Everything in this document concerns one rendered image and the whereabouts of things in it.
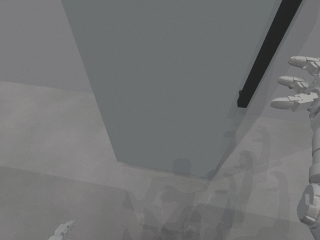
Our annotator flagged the right robot hand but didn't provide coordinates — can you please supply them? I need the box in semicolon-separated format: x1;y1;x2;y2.
270;56;320;112

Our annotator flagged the robot right upper arm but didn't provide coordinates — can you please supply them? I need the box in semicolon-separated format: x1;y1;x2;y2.
297;183;320;240

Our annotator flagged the fridge door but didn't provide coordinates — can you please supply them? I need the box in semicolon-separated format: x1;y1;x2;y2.
61;0;306;178

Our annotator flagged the handle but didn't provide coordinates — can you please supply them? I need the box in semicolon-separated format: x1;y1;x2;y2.
237;0;302;108

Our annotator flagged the robot right forearm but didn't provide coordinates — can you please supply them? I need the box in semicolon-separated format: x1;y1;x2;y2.
309;102;320;184

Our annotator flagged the left robot hand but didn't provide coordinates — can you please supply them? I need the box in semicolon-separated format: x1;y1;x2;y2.
48;220;76;240

